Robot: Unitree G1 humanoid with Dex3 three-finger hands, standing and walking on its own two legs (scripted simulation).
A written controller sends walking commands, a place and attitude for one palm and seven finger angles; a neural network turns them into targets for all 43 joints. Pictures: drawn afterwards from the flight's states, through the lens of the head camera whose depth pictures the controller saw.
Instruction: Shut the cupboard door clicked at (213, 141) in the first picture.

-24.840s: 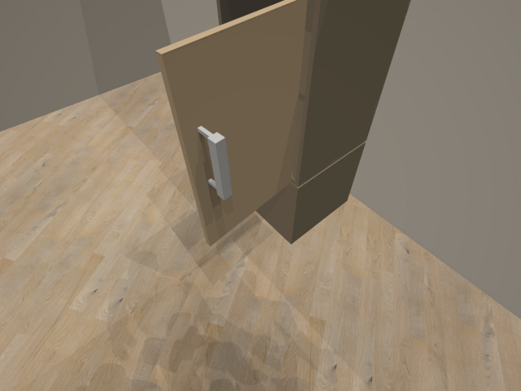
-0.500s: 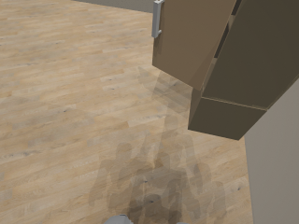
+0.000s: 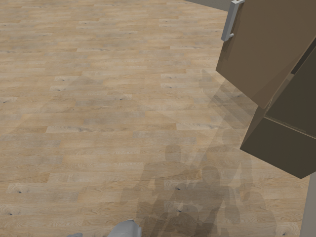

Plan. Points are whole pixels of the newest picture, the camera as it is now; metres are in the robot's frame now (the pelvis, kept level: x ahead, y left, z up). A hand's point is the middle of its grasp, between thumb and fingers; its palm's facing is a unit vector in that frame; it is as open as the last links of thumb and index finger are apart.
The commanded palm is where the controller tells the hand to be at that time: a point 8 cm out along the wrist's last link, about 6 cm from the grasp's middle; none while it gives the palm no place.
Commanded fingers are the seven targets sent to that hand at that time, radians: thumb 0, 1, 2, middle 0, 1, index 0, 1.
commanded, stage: walk to a spot facing it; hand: left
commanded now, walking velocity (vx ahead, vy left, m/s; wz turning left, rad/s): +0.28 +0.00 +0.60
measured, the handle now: (233, 20) +0.99 -0.32 -0.01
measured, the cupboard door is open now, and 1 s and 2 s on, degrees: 65 65 65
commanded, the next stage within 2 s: turn to face it in 1.16 s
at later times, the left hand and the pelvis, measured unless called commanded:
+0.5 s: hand out of the picture +0.13 +0.22 -0.15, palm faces +0.32 -0.90 -0.29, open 7.3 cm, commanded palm none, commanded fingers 0.00 0.90 0.90 -0.20 -0.30 -0.20 -0.30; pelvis +0.11 -0.01 -0.01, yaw +19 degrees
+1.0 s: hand out of the picture +0.11 +0.25 -0.19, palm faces +0.62 -0.76 -0.19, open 7.4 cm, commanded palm none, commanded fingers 0.00 0.90 0.90 -0.20 -0.30 -0.20 -0.30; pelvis +0.25 +0.11 -0.01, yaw +35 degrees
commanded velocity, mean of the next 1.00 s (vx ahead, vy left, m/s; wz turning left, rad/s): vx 0.33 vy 0.00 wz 0.51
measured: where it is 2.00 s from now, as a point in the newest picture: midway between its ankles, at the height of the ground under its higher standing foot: (124, 182)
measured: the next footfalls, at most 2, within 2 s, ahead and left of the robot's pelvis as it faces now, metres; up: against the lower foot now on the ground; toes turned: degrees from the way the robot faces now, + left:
left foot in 0.12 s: +0.04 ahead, +0.14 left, +0.00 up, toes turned +10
right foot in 0.44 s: +0.22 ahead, -0.10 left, +0.00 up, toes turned +11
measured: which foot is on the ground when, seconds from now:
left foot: up 0.00-0.10, down 0.12-0.44, up 0.46-0.86, down 0.88-1.00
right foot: down 0.00-0.12, up 0.14-0.42, down 0.44-0.88, up 0.90-1.00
